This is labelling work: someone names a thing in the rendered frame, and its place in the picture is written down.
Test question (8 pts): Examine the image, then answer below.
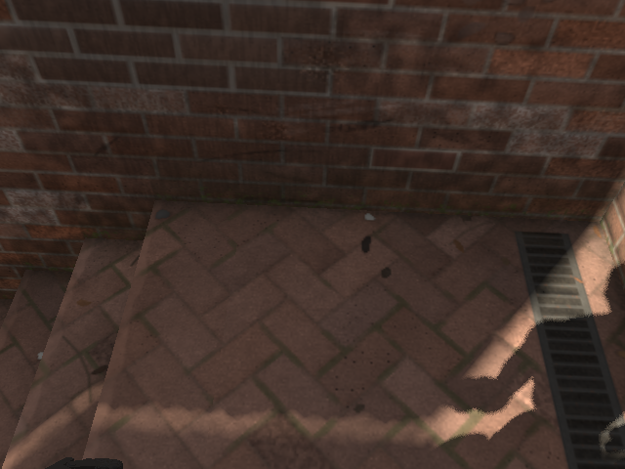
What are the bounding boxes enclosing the stairs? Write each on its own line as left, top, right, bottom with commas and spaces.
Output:
0, 237, 144, 469

